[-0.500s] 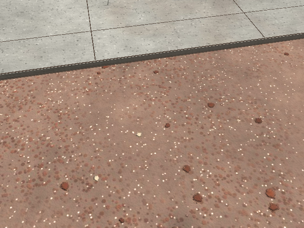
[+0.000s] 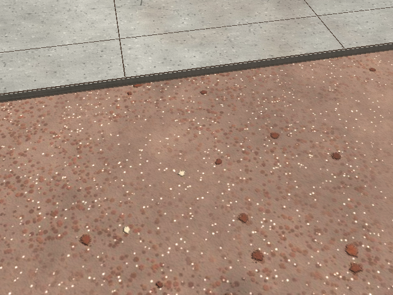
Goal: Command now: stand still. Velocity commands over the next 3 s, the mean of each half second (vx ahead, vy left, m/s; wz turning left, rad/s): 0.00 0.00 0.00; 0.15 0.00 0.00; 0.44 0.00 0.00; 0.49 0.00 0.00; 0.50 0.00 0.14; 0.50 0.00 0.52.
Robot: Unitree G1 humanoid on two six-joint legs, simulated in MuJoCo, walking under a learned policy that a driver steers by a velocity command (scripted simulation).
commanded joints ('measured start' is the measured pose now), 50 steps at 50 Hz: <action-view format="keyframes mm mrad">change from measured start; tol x8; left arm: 1 29 95 12 -20 0 -6 4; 36 107 64 6 -6 -5 -6 12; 45 -35 75 20 -112 -35 -115 -39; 50 388 173 76 6 -27 -107 -33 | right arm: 1 78 -89 -14 -13 0 -5 -2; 35 138 -65 -15 -8 3 -4 -1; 39 175 -194 -60 -24 28 -6 -12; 50 27 -124 -45 -124 27 -47 18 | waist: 1 0 8 14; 35 -1 16 1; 40 -56 177 170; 49 110 69 19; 50 168 -127 -23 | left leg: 1 -93 39 -37 -112 104 12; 34 -84 40 -44 -119 141 24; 37 -92 72 -122 -191 -329 82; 39 -83 271 -382 -325 -566 195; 42 13 379 -494 -363 -380 253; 44 58 318 -366 -336 -231 198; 47 -118 208 -184 -242 -154 155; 49 -252 151 -126 -72 -14 124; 50 -373 58 -5 294 25 57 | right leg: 1 57 -21 10 -56 139 -37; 34 55 -26 3 -53 152 -23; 35 65 -11 -15 -47 69 -23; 38 -127 56 -109 153 -262 -36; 41 -369 -59 -56 427 -264 -67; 43 -431 -103 -37 390 -266 -85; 45 -285 -76 -95 218 -209 -81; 48 137 36 -203 47 -3 -50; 49 258 27 -169 20 -9 -60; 50 375 -178 129 -128 -139 -128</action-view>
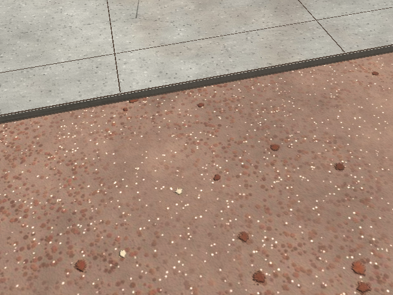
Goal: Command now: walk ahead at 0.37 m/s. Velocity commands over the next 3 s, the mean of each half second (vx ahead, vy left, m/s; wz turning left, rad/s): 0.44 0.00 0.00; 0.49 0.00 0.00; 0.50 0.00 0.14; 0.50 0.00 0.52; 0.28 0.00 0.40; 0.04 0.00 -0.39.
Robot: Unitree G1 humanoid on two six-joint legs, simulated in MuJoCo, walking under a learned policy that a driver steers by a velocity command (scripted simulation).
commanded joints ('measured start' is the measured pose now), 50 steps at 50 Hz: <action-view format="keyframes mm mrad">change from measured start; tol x32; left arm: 1 460 243 57 71 18 -9 -2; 50 -207 125 19 -288 11 -20 -39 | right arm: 1 -98 27 19 -127 -5 -45 6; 20 -579 -50 7 -304 1 -63 72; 26 10 -272 -72 -149 -30 -54 61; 50 -62 -186 -44 -69 -10 -22 11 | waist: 1 176 -377 -51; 20 75 -111 157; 26 -81 237 -435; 50 14 49 41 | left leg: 1 -648 -101 12 570 -121 35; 20 -582 27 43 24 447 62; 24 -15 -52 76 31 375 151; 26 567 378 -730 -142 78 376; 34 -139 186 -188 -393 384 248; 50 182 230 -64 -220 691 152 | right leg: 1 548 -378 752 -382 -211 -217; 19 348 -220 106 -445 397 -119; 23 440 -224 66 -138 956 -75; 27 -369 37 217 847 -264 0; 42 -339 -104 62 105 401 43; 50 -223 -30 32 -60 211 -28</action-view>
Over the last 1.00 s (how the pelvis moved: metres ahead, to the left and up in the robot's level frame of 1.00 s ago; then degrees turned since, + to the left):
0.07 -0.04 -0.01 1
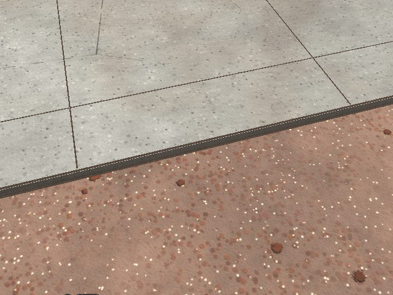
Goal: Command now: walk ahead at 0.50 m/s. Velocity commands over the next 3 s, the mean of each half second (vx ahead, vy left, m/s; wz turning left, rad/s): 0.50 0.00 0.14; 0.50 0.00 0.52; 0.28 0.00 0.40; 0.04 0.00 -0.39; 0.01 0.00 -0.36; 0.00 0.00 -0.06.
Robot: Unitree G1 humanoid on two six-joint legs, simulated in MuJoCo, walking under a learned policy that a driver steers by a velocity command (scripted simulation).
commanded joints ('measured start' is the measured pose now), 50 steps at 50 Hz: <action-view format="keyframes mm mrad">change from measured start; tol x32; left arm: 1 120 157 55 -25 0 -21 -4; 32 404 36 0 3 46 -3 44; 50 -91 142 36 -184 13 -37 19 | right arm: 1 -27 -165 -33 -39 1 10 -7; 26 -449 -38 -3 -268 6 -2 59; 33 52 -238 -84 -210 0 4 37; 50 -41 -170 -60 -262 11 17 -13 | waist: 1 143 114 -56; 4 197 -217 -422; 14 70 -22 8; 27 128 -32 71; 33 -44 194 -380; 50 13 127 -18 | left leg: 1 -16 257 -82 218 773 129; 4 -747 -16 -137 1053 -215 21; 26 -826 113 -25 367 325 68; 30 -337 -30 66 315 237 159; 33 363 369 -853 81 53 409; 40 -287 203 -361 -22 477 302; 50 -241 162 -393 92 286 190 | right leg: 1 225 59 -46 -41 -65 -56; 4 1002 -343 763 -208 -279 -297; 11 379 -155 200 -379 -31 -182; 24 648 -194 -88 -380 116 -110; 30 626 -167 -188 168 744 -25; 32 -80 113 -65 821 -548 73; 33 -203 94 115 907 -569 48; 50 81 64 81 -38 48 82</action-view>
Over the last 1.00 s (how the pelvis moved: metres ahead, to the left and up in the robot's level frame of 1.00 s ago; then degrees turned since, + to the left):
0.55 0.00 0.00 -1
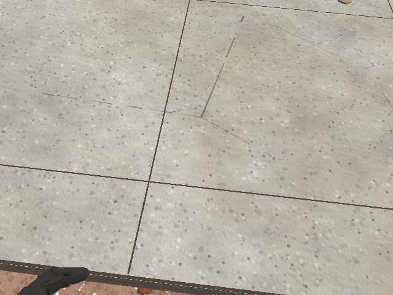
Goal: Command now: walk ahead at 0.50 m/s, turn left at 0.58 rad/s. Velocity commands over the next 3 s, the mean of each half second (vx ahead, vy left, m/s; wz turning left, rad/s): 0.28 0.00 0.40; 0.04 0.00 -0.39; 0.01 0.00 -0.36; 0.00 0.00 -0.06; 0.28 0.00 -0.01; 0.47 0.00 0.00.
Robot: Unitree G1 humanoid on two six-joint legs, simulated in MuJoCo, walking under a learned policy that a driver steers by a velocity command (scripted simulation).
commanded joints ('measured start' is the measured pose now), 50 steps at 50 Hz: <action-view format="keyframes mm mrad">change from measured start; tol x32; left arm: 1 -66 111 28 -88 -7 -27 -10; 6 334 286 83 -10 39 -25 -2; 50 155 175 45 -130 2 112 26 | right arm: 1 25 -149 -37 -48 2 -1 -11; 50 -253 -121 -45 -113 -36 73 -57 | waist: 1 23 145 -29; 6 98 -347 -383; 29 29 257 -185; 41 125 191 -142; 44 81 -349 -34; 50 68 -84 -84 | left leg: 1 -26 248 -222 -10 230 119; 8 -641 90 -35 971 -260 -87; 23 -190 112 146 167 186 -93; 27 246 466 -120 119 838 130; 41 -121 425 148 73 335 75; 44 -565 150 295 659 -388 -170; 50 -547 134 82 861 -89 -141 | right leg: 1 139 42 -16 -55 -39 -20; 4 466 -4 -4 -100 -89 -99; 6 979 -405 621 -145 -24 -326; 19 423 -190 -86 -247 390 -267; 32 50 -13 -56 633 -637 29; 42 401 50 -185 27 -244 -71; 44 518 -308 376 -164 326 -290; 50 420 -175 233 -187 37 -254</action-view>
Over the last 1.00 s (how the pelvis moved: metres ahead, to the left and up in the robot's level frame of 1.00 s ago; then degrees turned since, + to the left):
0.57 0.06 0.01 23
